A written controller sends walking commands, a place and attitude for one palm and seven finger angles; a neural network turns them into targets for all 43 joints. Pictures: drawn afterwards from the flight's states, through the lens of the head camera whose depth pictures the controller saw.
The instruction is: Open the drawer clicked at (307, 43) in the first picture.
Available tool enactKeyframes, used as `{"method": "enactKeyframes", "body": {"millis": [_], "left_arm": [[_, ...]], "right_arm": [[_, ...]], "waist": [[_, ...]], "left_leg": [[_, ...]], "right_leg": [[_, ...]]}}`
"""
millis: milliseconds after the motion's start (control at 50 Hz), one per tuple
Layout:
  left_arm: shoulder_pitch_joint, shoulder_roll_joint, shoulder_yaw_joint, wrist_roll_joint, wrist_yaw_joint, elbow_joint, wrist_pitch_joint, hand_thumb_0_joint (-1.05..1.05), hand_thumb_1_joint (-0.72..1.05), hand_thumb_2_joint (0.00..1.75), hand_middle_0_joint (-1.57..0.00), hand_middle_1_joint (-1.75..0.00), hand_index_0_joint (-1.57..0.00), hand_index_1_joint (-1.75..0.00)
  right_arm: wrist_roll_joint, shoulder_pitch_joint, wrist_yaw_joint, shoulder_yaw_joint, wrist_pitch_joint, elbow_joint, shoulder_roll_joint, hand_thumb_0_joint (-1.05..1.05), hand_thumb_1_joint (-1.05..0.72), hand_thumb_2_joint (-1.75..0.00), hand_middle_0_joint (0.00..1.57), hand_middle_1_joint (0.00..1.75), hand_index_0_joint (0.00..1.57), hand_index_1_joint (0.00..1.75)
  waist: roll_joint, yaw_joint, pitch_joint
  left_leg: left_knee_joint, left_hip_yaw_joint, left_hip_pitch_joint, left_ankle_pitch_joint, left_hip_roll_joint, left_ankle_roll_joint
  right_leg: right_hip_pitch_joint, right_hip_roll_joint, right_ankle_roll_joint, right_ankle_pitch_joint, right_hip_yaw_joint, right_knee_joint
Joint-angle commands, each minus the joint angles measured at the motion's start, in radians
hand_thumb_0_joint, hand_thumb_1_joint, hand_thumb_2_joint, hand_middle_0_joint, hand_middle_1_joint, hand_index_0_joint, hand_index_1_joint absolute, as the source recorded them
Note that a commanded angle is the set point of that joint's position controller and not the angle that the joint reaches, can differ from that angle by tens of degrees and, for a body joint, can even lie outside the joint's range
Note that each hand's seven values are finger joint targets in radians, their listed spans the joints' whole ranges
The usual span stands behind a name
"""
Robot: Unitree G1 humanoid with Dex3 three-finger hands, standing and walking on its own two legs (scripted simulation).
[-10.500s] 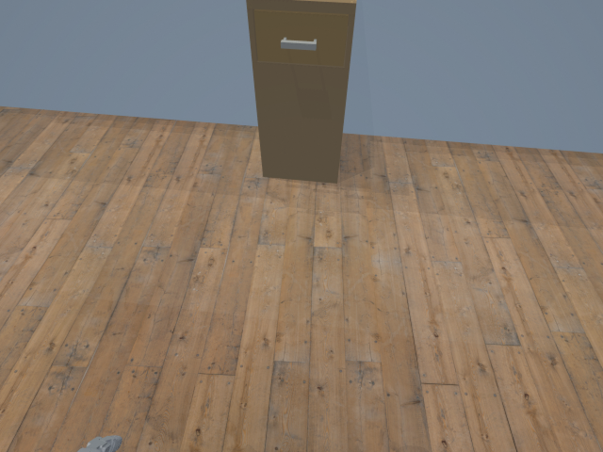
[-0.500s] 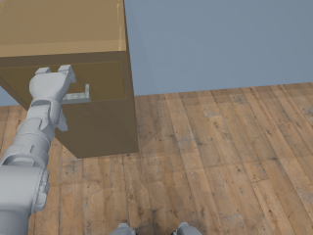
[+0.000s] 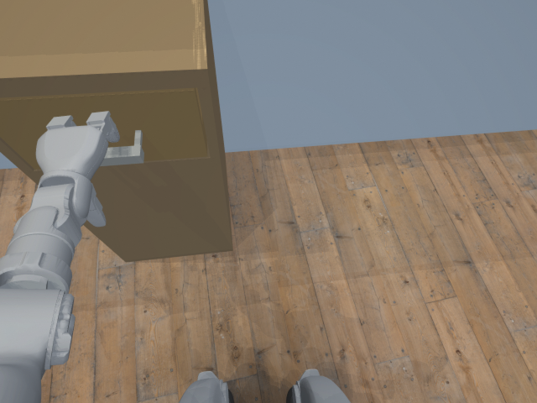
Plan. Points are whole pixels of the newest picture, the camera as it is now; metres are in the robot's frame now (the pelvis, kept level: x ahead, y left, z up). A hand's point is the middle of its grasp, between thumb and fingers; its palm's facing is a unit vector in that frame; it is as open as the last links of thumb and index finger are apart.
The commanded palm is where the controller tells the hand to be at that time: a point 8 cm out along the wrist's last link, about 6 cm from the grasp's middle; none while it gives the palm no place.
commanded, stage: lower the fingers behind the handle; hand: left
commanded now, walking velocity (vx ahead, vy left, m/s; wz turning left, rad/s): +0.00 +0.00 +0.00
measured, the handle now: (104, 147) +0.54 +0.26 -0.02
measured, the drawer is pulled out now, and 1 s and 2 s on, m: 0.00 0.00 0.00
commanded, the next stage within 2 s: close the thumb around the handle in 1.14 s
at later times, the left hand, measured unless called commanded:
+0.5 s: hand (95, 181) +0.47 +0.26 -0.03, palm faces -0.07 -0.04 -1.00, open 13.9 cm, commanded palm +0.47 +0.25 +0.02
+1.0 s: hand (101, 183) +0.48 +0.26 -0.04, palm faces -0.08 -0.03 -1.00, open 13.9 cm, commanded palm +0.47 +0.24 +0.01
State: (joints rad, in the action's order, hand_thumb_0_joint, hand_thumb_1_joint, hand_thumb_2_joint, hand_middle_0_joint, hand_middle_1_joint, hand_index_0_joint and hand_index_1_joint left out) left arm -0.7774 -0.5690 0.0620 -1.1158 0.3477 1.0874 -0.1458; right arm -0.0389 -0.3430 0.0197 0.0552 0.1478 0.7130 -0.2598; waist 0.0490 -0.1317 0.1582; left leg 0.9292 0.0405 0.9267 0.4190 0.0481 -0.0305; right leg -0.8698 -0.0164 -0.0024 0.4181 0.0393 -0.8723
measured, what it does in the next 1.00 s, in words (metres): stands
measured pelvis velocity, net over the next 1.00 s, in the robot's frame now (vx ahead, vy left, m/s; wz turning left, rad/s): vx -0.02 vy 0.01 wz -0.02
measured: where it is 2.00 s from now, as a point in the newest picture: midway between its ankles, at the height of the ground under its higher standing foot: outside the picture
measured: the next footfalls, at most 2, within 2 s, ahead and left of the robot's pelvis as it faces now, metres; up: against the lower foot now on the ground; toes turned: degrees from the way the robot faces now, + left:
none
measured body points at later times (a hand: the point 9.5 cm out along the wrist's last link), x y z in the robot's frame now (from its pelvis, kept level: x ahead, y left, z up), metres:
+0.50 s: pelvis -0.01 +0.01 -0.02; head +0.12 +0.02 +0.41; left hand +0.47 +0.26 +0.03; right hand -0.02 -0.27 -0.14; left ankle +0.00 +0.10 -0.68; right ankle -0.01 -0.12 -0.68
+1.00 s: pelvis -0.02 +0.01 -0.03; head +0.12 +0.02 +0.39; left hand +0.48 +0.26 +0.01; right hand -0.03 -0.26 -0.16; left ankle +0.00 +0.10 -0.68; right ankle -0.01 -0.12 -0.68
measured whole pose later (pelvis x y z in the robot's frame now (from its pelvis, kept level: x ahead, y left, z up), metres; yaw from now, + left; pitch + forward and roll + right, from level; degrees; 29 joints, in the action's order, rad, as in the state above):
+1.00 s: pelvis -0.02 +0.01 -0.03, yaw -1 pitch +27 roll -4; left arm -0.86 -0.58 0.04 -1.12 0.36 1.12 -0.10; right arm -0.05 -0.35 0.01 0.03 0.12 0.71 -0.24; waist 0.06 -0.15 0.16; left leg 1.12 0.03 1.14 0.46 0.05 -0.05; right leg -1.07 -0.02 0.01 0.46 0.04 -1.05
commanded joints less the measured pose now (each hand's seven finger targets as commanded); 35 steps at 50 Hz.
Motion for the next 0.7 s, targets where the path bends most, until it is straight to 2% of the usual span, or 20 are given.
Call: {"method": "enactKeyframes", "body": {"millis": [0, 40, 60, 100, 120, 140, 160, 200, 280, 300, 340, 380, 400, 420, 460, 500, 540, 560, 640, 680], "left_arm": [[-0.378, -0.279, 0.055, 0.014, 0.036, -0.154, 0.011, 0.0, -0.5, 0.3, -0.3, -1.2, -0.3, -1.2], [-0.391, -0.304, 0.065, 0.009, 0.031, -0.17, 0.009, 0.0, -0.5, 0.3, -0.3, -1.2, -0.3, -1.2], [-0.38, -0.281, 0.052, 0.01, 0.028, -0.169, 0.006, 0.0, -0.5, 0.3, -0.3, -1.2, -0.3, -1.2], [-0.376, -0.291, 0.058, 0.006, 0.026, -0.155, -0.004, 0.0, -0.5, 0.3, -0.3, -1.2, -0.3, -1.2], [-0.362, -0.26, 0.036, 0.009, 0.025, -0.126, 0.003, 0.0, -0.5, 0.3, -0.3, -1.2, -0.3, -1.2], [-0.39, -0.261, 0.032, 0.006, 0.026, -0.138, -0.001, 0.0, -0.5, 0.3, -0.3, -1.2, -0.3, -1.2], [-0.363, -0.264, 0.038, 0.007, 0.026, -0.108, 0.005, 0.0, -0.5, 0.3, -0.3, -1.2, -0.3, -1.2], [-0.396, -0.283, 0.043, 0.003, 0.027, -0.114, 0.0, 0.0, -0.5, 0.3, -0.3, -1.2, -0.3, -1.2], [-0.419, -0.239, 0.017, 0.002, 0.025, -0.117, -0.004, 0.0, -0.5, 0.3, -0.3, -1.2, -0.3, -1.2], [-0.407, -0.286, 0.054, 0.0, 0.03, -0.131, -0.008, 0.0, -0.5, 0.3, -0.3, -1.2, -0.3, -1.2], [-0.388, -0.271, 0.046, 0.003, 0.032, -0.116, -0.001, 0.0, -0.5, 0.3, -0.3, -1.2, -0.3, -1.2], [-0.4, -0.301, 0.074, -0.004, 0.042, -0.155, -0.012, 0.0, -0.5, 0.3, -0.3, -1.2, -0.3, -1.2], [-0.396, -0.259, 0.041, -0.006, 0.048, -0.142, -0.007, 0.0, -0.5, 0.3, -0.3, -1.2, -0.3, -1.2], [-0.397, -0.246, 0.037, -0.005, 0.053, -0.136, -0.004, 0.0, -0.5, 0.3, -0.3, -1.2, -0.3, -1.2], [-0.402, -0.292, 0.069, -0.008, 0.065, -0.145, 0.002, 0.0, -0.5, 0.3, -0.3, -1.2, -0.3, -1.2], [-0.419, -0.246, 0.039, -0.011, 0.074, -0.144, 0.011, 0.0, -0.5, 0.3, -0.3, -1.2, -0.3, -1.2], [-0.418, -0.238, 0.034, -0.014, 0.079, -0.125, 0.028, 0.0, -0.5, 0.3, -0.3, -1.2, -0.3, -1.2], [-0.429, -0.21, 0.009, -0.013, 0.079, -0.115, 0.037, 0.0, -0.5, 0.3, -0.3, -1.2, -0.3, -1.2], [-0.474, -0.206, -0.004, -0.016, 0.073, -0.097, 0.057, 0.0, -0.5, 0.3, -0.3, -1.2, -0.3, -1.2], [-0.494, -0.243, 0.021, -0.014, 0.064, -0.105, 0.051, 0.0, -0.5, 0.3, -0.3, -1.2, -0.3, -1.2]], "right_arm": [[0.001, -0.169, 0.01, 0.06, -0.005, -0.034, -0.173, 0.0, -0.9, -0.9, 0.2, 0.3, 0.2, 0.3], [0.001, -0.17, 0.013, 0.057, -0.005, -0.035, -0.176, 0.0, -0.9, -0.9, 0.2, 0.3, 0.2, 0.3], [0.0, -0.17, 0.012, 0.059, -0.007, -0.037, -0.174, 0.0, -0.9, -0.9, 0.2, 0.3, 0.2, 0.3], [0.003, -0.168, 0.013, 0.056, -0.005, -0.035, -0.175, 0.0, -0.9, -0.9, 0.2, 0.3, 0.2, 0.3], [0.002, -0.167, 0.012, 0.055, -0.006, -0.036, -0.173, 0.0, -0.9, -0.9, 0.2, 0.3, 0.2, 0.3], [0.003, -0.168, 0.013, 0.055, -0.009, -0.034, -0.172, 0.0, -0.9, -0.9, 0.2, 0.3, 0.2, 0.3], [0.002, -0.171, 0.011, 0.054, -0.008, -0.036, -0.176, 0.0, -0.9, -0.9, 0.2, 0.3, 0.2, 0.3], [0.002, -0.172, 0.014, 0.05, -0.008, -0.038, -0.177, 0.0, -0.9, -0.9, 0.2, 0.3, 0.2, 0.3], [-0.003, -0.176, 0.011, 0.054, -0.015, -0.038, -0.172, 0.0, -0.9, -0.9, 0.2, 0.3, 0.2, 0.3], [-0.004, -0.183, 0.011, 0.055, -0.013, -0.039, -0.18, 0.0, -0.9, -0.9, 0.2, 0.3, 0.2, 0.3], [-0.005, -0.175, 0.009, 0.052, -0.013, -0.043, -0.178, 0.0, -0.9, -0.9, 0.2, 0.3, 0.2, 0.3], [-0.01, -0.174, 0.009, 0.052, -0.013, -0.042, -0.179, 0.0, -0.9, -0.9, 0.2, 0.3, 0.2, 0.3], [-0.009, -0.173, 0.007, 0.054, -0.014, -0.042, -0.175, 0.0, -0.9, -0.9, 0.2, 0.3, 0.2, 0.3], [-0.009, -0.172, 0.005, 0.055, -0.016, -0.039, -0.175, 0.0, -0.9, -0.9, 0.2, 0.3, 0.2, 0.3], [-0.01, -0.174, 0.004, 0.052, -0.016, -0.037, -0.182, 0.0, -0.9, -0.9, 0.2, 0.3, 0.2, 0.3], [-0.013, -0.177, 0.0, 0.056, -0.017, -0.034, -0.179, 0.0, -0.9, -0.9, 0.2, 0.3, 0.2, 0.3], [-0.012, -0.175, -0.001, 0.055, -0.017, -0.031, -0.181, 0.0, -0.9, -0.9, 0.2, 0.3, 0.2, 0.3], [-0.01, -0.175, -0.003, 0.055, -0.018, -0.032, -0.178, 0.0, -0.9, -0.9, 0.2, 0.3, 0.2, 0.3], [-0.01, -0.182, 0.0, 0.052, -0.024, -0.026, -0.181, 0.0, -0.9, -0.9, 0.2, 0.3, 0.2, 0.3], [-0.013, -0.182, 0.003, 0.047, -0.028, -0.024, -0.184, 0.0, -0.9, -0.9, 0.2, 0.3, 0.2, 0.3]], "waist": [[0.059, -0.008, 0.462], [0.056, -0.004, 0.458], [0.054, -0.004, 0.46], [0.058, -0.006, 0.452], [0.054, -0.012, 0.421], [0.051, -0.02, 0.415], [0.038, -0.014, 0.401], [0.049, -0.018, 0.42], [0.072, -0.031, 0.433], [0.075, -0.015, 0.466], [0.071, -0.016, 0.457], [0.084, -0.004, 0.493], [0.104, -0.016, 0.485], [0.089, -0.018, 0.457], [0.095, -0.007, 0.486], [0.108, -0.022, 0.495], [0.102, -0.022, 0.469], [0.104, -0.031, 0.459], [0.101, -0.046, 0.454], [0.107, -0.044, 0.473]], "left_leg": [[-0.037, -0.029, -0.366, -0.475, -0.052, -0.019], [-0.039, -0.032, -0.354, -0.457, -0.05, -0.019], [-0.038, -0.032, -0.355, -0.453, -0.051, -0.02], [-0.03, -0.035, -0.348, -0.442, -0.05, -0.019], [-0.027, -0.037, -0.334, -0.424, -0.049, -0.019], [-0.026, -0.037, -0.325, -0.408, -0.046, -0.02], [-0.025, -0.039, -0.314, -0.398, -0.048, -0.02], [-0.014, -0.043, -0.306, -0.394, -0.047, -0.02], [0.01, -0.053, -0.324, -0.41, -0.04, -0.018], [0.014, -0.057, -0.332, -0.419, -0.038, -0.015], [0.022, -0.053, -0.31, -0.409, -0.038, -0.015], [0.034, -0.064, -0.325, -0.437, -0.035, -0.012], [0.036, -0.066, -0.339, -0.438, -0.033, -0.009], [0.038, -0.068, -0.324, -0.422, -0.03, -0.009], [0.042, -0.073, -0.319, -0.416, -0.03, -0.008], [0.051, -0.083, -0.348, -0.443, -0.025, -0.004], [0.049, -0.089, -0.336, -0.415, -0.022, -0.001], [0.048, -0.089, -0.335, -0.401, -0.023, -0.002], [0.054, -0.1, -0.322, -0.363, -0.02, -0.004], [0.064, -0.102, -0.316, -0.371, -0.02, -0.005]], "right_leg": [[0.179, -0.052, -0.024, -0.416, -0.01, 0.075], [0.175, -0.051, -0.025, -0.401, -0.009, 0.071], [0.175, -0.052, -0.026, -0.396, -0.009, 0.071], [0.148, -0.052, -0.027, -0.373, -0.007, 0.063], [0.124, -0.054, -0.028, -0.352, -0.003, 0.061], [0.111, -0.052, -0.026, -0.337, -0.003, 0.061], [0.106, -0.055, -0.028, -0.324, 0.0, 0.059], [0.088, -0.053, -0.028, -0.316, -0.001, 0.044], [0.033, -0.055, -0.03, -0.299, 0.006, 0.023], [0.039, -0.054, -0.029, -0.299, 0.008, 0.012], [0.031, -0.055, -0.028, -0.295, 0.008, 0.006], [0.025, -0.056, -0.032, -0.302, 0.01, -0.014], [-0.004, -0.056, -0.031, -0.291, 0.014, -0.014], [-0.016, -0.057, -0.031, -0.273, 0.018, -0.014], [-0.013, -0.057, -0.033, -0.266, 0.018, -0.026], [-0.052, -0.057, -0.032, -0.262, 0.025, -0.034], [-0.07, -0.057, -0.033, -0.232, 0.03, -0.035], [-0.082, -0.058, -0.033, -0.221, 0.031, -0.032], [-0.115, -0.056, -0.032, -0.191, 0.034, -0.042], [-0.115, -0.055, -0.034, -0.196, 0.032, -0.055]]}}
